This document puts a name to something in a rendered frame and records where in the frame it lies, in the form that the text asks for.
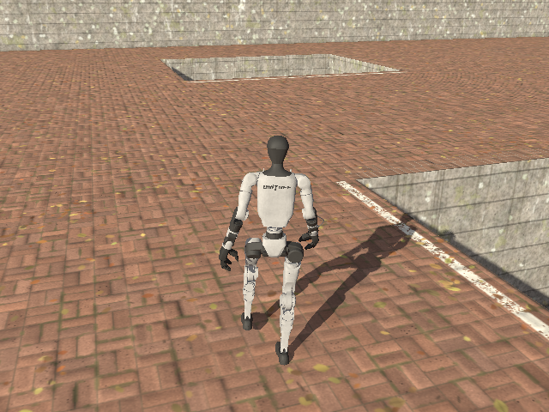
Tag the right robot upper arm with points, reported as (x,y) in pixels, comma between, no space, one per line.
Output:
(304,184)

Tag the robot left forearm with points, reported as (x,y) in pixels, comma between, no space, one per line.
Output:
(232,232)

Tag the left robot hand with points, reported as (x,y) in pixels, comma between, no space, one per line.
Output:
(223,257)

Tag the left robot upper arm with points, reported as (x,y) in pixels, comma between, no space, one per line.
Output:
(249,180)

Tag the robot head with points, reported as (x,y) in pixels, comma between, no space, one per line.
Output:
(277,151)

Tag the robot right forearm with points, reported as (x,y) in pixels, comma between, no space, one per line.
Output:
(312,225)

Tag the left robot foot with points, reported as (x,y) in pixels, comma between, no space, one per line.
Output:
(247,323)

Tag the right robot hand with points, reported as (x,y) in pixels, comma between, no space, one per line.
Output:
(307,236)

